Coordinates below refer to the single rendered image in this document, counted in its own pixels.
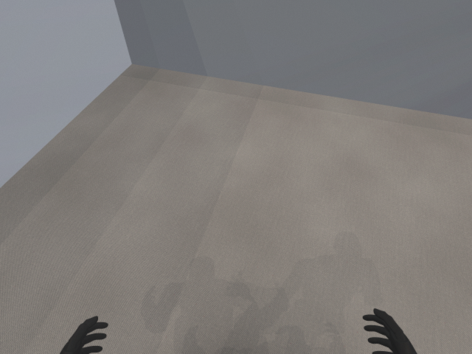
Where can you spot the left robot hand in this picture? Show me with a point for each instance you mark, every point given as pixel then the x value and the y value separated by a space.
pixel 80 338

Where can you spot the right robot hand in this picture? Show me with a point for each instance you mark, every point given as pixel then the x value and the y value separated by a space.
pixel 397 341

